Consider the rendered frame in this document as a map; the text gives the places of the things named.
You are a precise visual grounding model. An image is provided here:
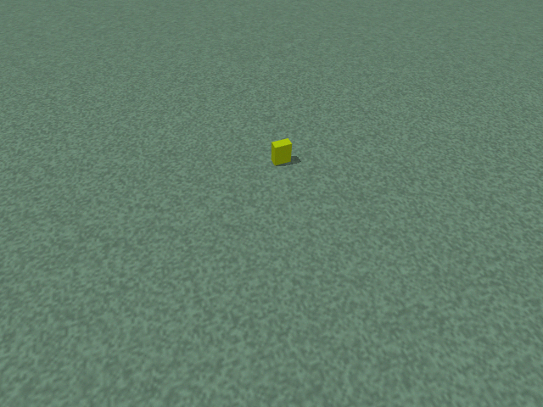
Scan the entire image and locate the carton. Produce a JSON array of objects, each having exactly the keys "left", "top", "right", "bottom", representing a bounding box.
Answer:
[{"left": 271, "top": 138, "right": 292, "bottom": 165}]

